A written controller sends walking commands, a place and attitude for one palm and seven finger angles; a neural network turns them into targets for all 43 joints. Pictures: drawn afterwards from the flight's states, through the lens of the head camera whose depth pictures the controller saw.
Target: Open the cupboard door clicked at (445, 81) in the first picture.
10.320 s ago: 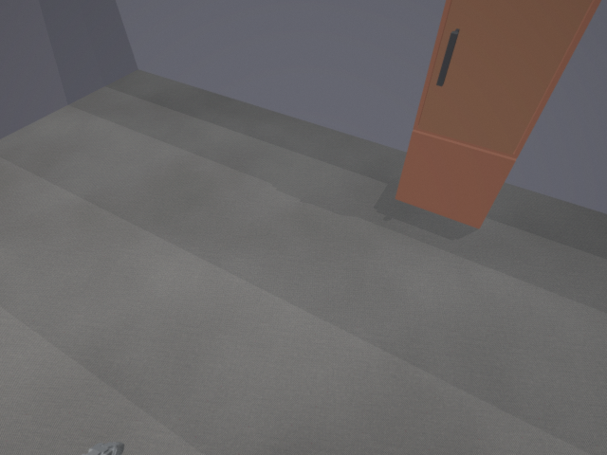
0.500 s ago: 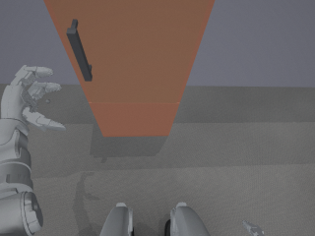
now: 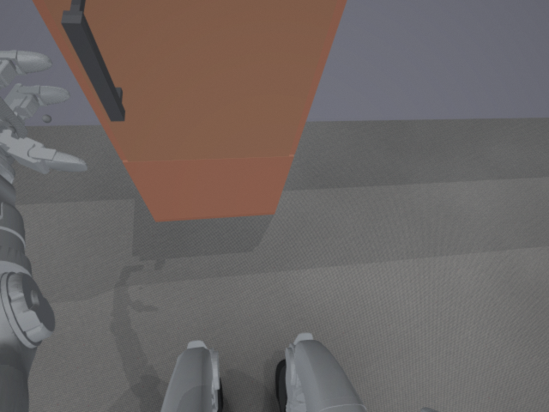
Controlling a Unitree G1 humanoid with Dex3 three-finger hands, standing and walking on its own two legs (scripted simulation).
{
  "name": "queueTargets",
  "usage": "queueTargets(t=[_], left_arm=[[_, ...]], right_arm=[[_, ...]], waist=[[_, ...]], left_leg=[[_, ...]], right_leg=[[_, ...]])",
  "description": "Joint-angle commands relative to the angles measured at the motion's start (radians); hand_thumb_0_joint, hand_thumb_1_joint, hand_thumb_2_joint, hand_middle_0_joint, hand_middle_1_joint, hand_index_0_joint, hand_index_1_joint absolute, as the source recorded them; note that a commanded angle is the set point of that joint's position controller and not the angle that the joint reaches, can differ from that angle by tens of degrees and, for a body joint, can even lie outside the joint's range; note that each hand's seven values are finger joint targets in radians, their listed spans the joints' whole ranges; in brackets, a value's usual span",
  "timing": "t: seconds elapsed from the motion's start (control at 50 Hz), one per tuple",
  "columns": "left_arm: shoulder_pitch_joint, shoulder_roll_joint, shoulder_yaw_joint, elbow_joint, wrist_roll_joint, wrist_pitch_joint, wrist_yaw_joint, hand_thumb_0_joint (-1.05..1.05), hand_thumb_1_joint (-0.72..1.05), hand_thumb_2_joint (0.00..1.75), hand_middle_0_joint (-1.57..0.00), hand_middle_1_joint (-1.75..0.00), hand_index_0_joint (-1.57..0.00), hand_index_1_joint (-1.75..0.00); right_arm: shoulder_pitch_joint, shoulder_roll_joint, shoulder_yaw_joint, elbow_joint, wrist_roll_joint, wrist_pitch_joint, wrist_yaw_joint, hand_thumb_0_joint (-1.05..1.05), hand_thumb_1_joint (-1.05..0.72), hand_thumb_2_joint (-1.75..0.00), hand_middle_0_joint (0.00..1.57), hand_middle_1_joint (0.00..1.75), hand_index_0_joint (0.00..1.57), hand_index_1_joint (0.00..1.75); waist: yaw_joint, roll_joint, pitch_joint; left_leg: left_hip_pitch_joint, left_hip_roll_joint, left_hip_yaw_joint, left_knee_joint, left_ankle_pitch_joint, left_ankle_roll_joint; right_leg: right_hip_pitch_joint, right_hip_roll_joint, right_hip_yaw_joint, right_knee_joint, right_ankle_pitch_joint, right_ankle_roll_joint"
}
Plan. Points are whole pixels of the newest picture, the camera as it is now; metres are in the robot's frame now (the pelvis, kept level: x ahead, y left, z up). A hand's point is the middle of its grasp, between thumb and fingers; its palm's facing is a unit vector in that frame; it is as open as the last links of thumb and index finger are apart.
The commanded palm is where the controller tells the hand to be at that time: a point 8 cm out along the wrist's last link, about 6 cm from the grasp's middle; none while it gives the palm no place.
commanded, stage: move the hooked fingers beside the handle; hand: left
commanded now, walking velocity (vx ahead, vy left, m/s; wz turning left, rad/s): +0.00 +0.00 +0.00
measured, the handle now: (100, 64) +0.58 +0.22 +0.06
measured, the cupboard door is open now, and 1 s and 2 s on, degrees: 0 0 0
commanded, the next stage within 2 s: slide the fingers in behind the handle in 1.02 s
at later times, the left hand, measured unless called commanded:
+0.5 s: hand (57, 94) +0.54 +0.27 +0.05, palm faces +0.05 -1.00 -0.02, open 13.9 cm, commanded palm +0.53 +0.30 +0.05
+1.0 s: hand (60, 97) +0.53 +0.26 +0.06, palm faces +0.05 -1.00 -0.03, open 13.9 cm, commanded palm +0.51 +0.29 +0.05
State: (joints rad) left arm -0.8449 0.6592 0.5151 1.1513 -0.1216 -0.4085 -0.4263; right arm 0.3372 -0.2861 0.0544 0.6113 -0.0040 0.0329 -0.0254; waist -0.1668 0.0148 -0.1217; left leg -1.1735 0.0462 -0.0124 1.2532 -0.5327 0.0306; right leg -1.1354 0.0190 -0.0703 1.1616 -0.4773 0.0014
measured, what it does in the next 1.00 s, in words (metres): stands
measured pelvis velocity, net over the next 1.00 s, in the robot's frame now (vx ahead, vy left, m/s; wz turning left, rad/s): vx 0.01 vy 0.01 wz -0.01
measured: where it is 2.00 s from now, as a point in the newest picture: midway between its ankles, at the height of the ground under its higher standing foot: outside the picture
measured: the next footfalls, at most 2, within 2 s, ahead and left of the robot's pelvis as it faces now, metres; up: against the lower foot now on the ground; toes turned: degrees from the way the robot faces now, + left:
none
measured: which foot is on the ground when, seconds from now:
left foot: down 0.00-1.00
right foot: down 0.00-1.00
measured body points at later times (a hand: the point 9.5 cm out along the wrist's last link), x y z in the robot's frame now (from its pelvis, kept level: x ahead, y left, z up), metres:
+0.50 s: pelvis +0.00 +0.01 -0.01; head +0.19 +0.05 +0.40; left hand +0.53 +0.33 +0.05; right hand -0.01 -0.26 -0.10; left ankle +0.02 +0.10 -0.63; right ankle +0.03 -0.13 -0.63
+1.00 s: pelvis +0.01 +0.01 +0.00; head +0.18 +0.05 +0.41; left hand +0.52 +0.31 +0.06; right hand +0.03 -0.26 -0.10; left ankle +0.02 +0.10 -0.63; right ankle +0.03 -0.13 -0.63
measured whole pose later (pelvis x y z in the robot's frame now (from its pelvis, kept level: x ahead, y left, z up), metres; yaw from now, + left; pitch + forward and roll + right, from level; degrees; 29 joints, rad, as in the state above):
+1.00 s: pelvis +0.01 +0.01 +0.00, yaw -1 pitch +28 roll -6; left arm -0.94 0.69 0.51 1.18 -0.07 -0.40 -0.37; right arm 0.34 -0.28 0.07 0.58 -0.02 0.09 0.00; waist -0.20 0.02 -0.11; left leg -1.21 0.05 -0.02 1.26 -0.54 0.04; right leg -1.16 0.03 -0.07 1.15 -0.48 0.01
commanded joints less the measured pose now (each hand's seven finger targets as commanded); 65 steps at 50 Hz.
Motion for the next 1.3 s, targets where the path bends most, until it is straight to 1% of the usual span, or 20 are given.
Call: queueTargets(t=[0.0, 0.06, 0.1, 0.2, 0.24, 0.3, 0.36, 0.38, 0.52, 0.58, 0.66, 0.72, 0.74, 0.86, 0.98, 1.02, 1.08, 1.14, 1.2, 1.28], left_arm=[[-0.449, 0.310, 0.021, -0.174, -0.010, -0.060, 0.008, 0.00, -0.50, 0.30, -0.30, -1.20, -0.30, -1.20], [-0.511, 0.343, 0.021, -0.126, 0.004, -0.046, 0.019, 0.00, -0.50, 0.30, -0.30, -1.20, -0.30, -1.20], [-0.538, 0.390, 0.042, -0.141, 0.019, -0.045, 0.024, 0.00, -0.50, 0.30, -0.30, -1.20, -0.30, -1.20], [-0.580, 0.402, 0.027, -0.087, 0.043, -0.023, 0.027, 0.00, -0.50, 0.30, -0.30, -1.20, -0.30, -1.20], [-0.543, 0.430, 0.048, -0.083, 0.052, -0.011, 0.026, 0.00, -0.50, 0.30, -0.30, -1.20, -0.30, -1.20], [-0.535, 0.410, 0.041, -0.111, 0.048, -0.003, 0.021, 0.00, -0.50, 0.30, -0.30, -1.20, -0.30, -1.20], [-0.541, 0.461, 0.087, -0.165, 0.040, -0.013, 0.023, 0.00, -0.50, 0.30, -0.30, -1.20, -0.30, -1.20], [-0.542, 0.448, 0.079, -0.190, 0.040, -0.017, 0.022, 0.00, -0.50, 0.30, -0.30, -1.20, -0.30, -1.20], [-0.520, 0.403, 0.059, -0.212, 0.030, -0.020, 0.018, 0.00, -0.50, 0.30, -0.30, -1.20, -0.30, -1.20], [-0.480, 0.363, 0.049, -0.229, 0.020, -0.023, 0.017, 0.00, -0.50, 0.30, -0.30, -1.20, -0.30, -1.20], [-0.462, 0.253, -0.021, -0.181, 0.012, -0.008, 0.025, 0.00, -0.50, 0.30, -0.30, -1.20, -0.30, -1.20], [-0.506, 0.268, -0.015, -0.168, 0.018, -0.015, 0.050, 0.00, -0.50, 0.30, -0.30, -1.20, -0.30, -1.20], [-0.490, 0.299, 0.009, -0.160, 0.022, -0.022, 0.058, 0.00, -0.50, 0.30, -0.30, -1.20, -0.30, -1.20], [-0.498, 0.319, 0.023, -0.196, 0.027, -0.071, 0.070, 0.00, -0.50, 0.30, -0.30, -1.20, -0.30, -1.20], [-0.461, 0.327, 0.025, -0.160, 0.021, -0.046, 0.049, 0.00, -0.50, 0.30, -0.30, -1.20, -0.30, -1.20], [-0.480, 0.365, 0.049, -0.191, 0.017, -0.051, 0.046, 0.00, -0.50, 0.30, -0.30, -1.20, -0.30, -1.20], [-0.466, 0.343, 0.038, -0.201, 0.010, -0.061, 0.035, 0.00, -0.50, 0.30, -0.30, -1.20, -0.30, -1.20], [-0.487, 0.306, 0.004, -0.142, 0.006, -0.043, 0.033, 0.00, -0.50, 0.30, -0.30, -1.20, -0.30, -1.20], [-0.512, 0.334, 0.017, -0.159, 0.008, -0.045, 0.035, 0.00, -0.50, 0.30, -0.30, -1.20, -0.30, -1.20], [-0.522, 0.280, -0.014, -0.193, 0.012, -0.058, 0.049, 0.00, -0.50, 0.30, -0.30, -1.20, -0.30, -1.20]], right_arm=[[0.173, -0.205, -0.070, -0.039, -0.004, -0.006, -0.017, 0.00, -0.90, -0.90, 0.20, 0.30, 0.20, 0.30], [0.185, -0.212, -0.060, -0.039, -0.006, -0.002, -0.019, 0.00, -0.90, -0.90, 0.20, 0.30, 0.20, 0.30], [0.197, -0.217, -0.058, -0.042, -0.011, 0.001, -0.018, 0.00, -0.90, -0.90, 0.20, 0.30, 0.20, 0.30], [0.215, -0.218, -0.049, -0.041, -0.015, 0.015, -0.011, 0.00, -0.90, -0.90, 0.20, 0.30, 0.20, 0.30], [0.225, -0.218, -0.045, -0.053, -0.016, 0.023, -0.008, 0.00, -0.90, -0.90, 0.20, 0.30, 0.20, 0.30], [0.235, -0.218, -0.049, -0.056, -0.019, 0.033, -0.001, 0.00, -0.90, -0.90, 0.20, 0.30, 0.20, 0.30], [0.241, -0.220, -0.049, -0.060, -0.020, 0.037, 0.001, 0.00, -0.90, -0.90, 0.20, 0.30, 0.20, 0.30], [0.241, -0.215, -0.051, -0.060, -0.020, 0.039, 0.004, 0.00, -0.90, -0.90, 0.20, 0.30, 0.20, 0.30], [0.242, -0.209, -0.059, -0.041, -0.017, 0.042, 0.008, 0.00, -0.90, -0.90, 0.20, 0.30, 0.20, 0.30], [0.249, -0.206, -0.065, -0.032, -0.018, 0.046, 0.011, 0.00, -0.90, -0.90, 0.20, 0.30, 0.20, 0.30], [0.243, -0.198, -0.069, -0.029, -0.015, 0.049, 0.013, 0.00, -0.90, -0.90, 0.20, 0.30, 0.20, 0.30], [0.235, -0.202, -0.066, -0.030, -0.019, 0.049, 0.009, 0.00, -0.90, -0.90, 0.20, 0.30, 0.20, 0.30], [0.232, -0.204, -0.064, -0.034, -0.019, 0.048, 0.009, 0.00, -0.90, -0.90, 0.20, 0.30, 0.20, 0.30], [0.219, -0.199, -0.063, -0.046, -0.022, 0.047, 0.012, 0.00, -0.90, -0.90, 0.20, 0.30, 0.20, 0.30], [0.205, -0.202, -0.059, -0.056, -0.014, 0.054, 0.010, 0.00, -0.90, -0.90, 0.20, 0.30, 0.20, 0.30], [0.204, -0.204, -0.060, -0.057, -0.013, 0.052, 0.004, 0.00, -0.90, -0.90, 0.20, 0.30, 0.20, 0.30], [0.205, -0.199, -0.061, -0.051, -0.011, 0.048, 0.005, 0.00, -0.90, -0.90, 0.20, 0.30, 0.20, 0.30], [0.199, -0.201, -0.058, -0.042, -0.007, 0.044, 0.003, 0.00, -0.90, -0.90, 0.20, 0.30, 0.20, 0.30], [0.205, -0.204, -0.056, -0.039, -0.011, 0.038, -0.002, 0.00, -0.90, -0.90, 0.20, 0.30, 0.20, 0.30], [0.213, -0.199, -0.062, -0.031, -0.016, 0.035, 0.004, 0.00, -0.90, -0.90, 0.20, 0.30, 0.20, 0.30]], waist=[[-0.022, 0.192, -0.490], [-0.043, 0.183, -0.462], [-0.039, 0.207, -0.530], [-0.063, 0.231, -0.519], [-0.043, 0.241, -0.540], [-0.046, 0.248, -0.572], [-0.035, 0.248, -0.599], [-0.030, 0.278, -0.627], [-0.039, 0.277, -0.585], [-0.030, 0.297, -0.603], [-0.049, 0.255, -0.504], [-0.060, 0.226, -0.472], [-0.047, 0.220, -0.473], [-0.037, 0.248, -0.541], [-0.034, 0.219, -0.521], [-0.029, 0.210, -0.543], [-0.027, 0.233, -0.567], [-0.053, 0.182, -0.482], [-0.046, 0.216, -0.524], [-0.042, 0.261, -0.556]], left_leg=[[0.440, 0.000, -0.079, -0.135, 0.409, -0.004], [0.389, -0.001, -0.086, -0.127, 0.366, 0.001], [0.401, -0.001, -0.084, -0.111, 0.402, 0.001], [0.393, 0.005, -0.088, -0.090, 0.423, 0.001], [0.389, 0.004, -0.089, -0.097, 0.438, -0.001], [0.435, 0.011, -0.096, -0.090, 0.492, -0.004], [0.433, 0.012, -0.097, -0.091, 0.501, -0.002], [0.461, 0.011, -0.094, -0.094, 0.522, -0.006], [0.497, 0.016, -0.097, -0.107, 0.527, -0.007], [0.584, 0.024, -0.116, -0.116, 0.634, -0.021], [0.559, 0.021, -0.113, -0.132, 0.577, -0.016], [0.515, 0.016, -0.111, -0.139, 0.498, -0.016], [0.494, 0.012, -0.105, -0.142, 0.477, -0.015], [0.521, 0.009, -0.098, -0.121, 0.545, -0.015], [0.466, 0.005, -0.082, -0.121, 0.498, -0.007], [0.443, 0.003, -0.077, -0.117, 0.483, -0.003], [0.479, 0.004, -0.080, -0.117, 0.507, -0.007], [0.400, 0.003, -0.074, -0.118, 0.397, 0.003], [0.411, 0.001, -0.076, -0.113, 0.412, 0.002], [0.494, 0.005, -0.092, -0.117, 0.464, -0.010]], right_leg=[[0.130, 0.023, 0.023, -0.113, 0.224, -0.020], [0.112, 0.026, 0.021, -0.106, 0.198, -0.022], [0.129, 0.024, 0.025, -0.099, 0.223, -0.020], [0.091, 0.029, 0.020, -0.092, 0.231, -0.020], [0.117, 0.029, 0.016, -0.085, 0.240, -0.022], [0.094, 0.031, 0.011, -0.080, 0.264, -0.020], [0.126, 0.035, 0.014, -0.077, 0.279, -0.021], [0.132, 0.035, 0.015, -0.080, 0.290, -0.020], [0.114, 0.038, 0.010, -0.103, 0.283, -0.019], [0.086, 0.038, -0.002, -0.106, 0.299, -0.023], [0.055, 0.039, -0.005, -0.127, 0.266, -0.023], [0.056, 0.037, -0.005, -0.127, 0.240, -0.022], [0.076, 0.036, -0.001, -0.128, 0.233, -0.024], [0.114, 0.035, 0.008, -0.107, 0.282, -0.027], [0.145, 0.034, 0.014, -0.112, 0.289, -0.021], [0.178, 0.033, 0.022, -0.111, 0.299, -0.018], [0.169, 0.035, 0.021, -0.109, 0.305, -0.021], [0.146, 0.036, 0.023, -0.125, 0.244, -0.017], [0.149, 0.033, 0.025, -0.115, 0.253, -0.019], [0.105, 0.033, 0.015, -0.110, 0.250, -0.025]])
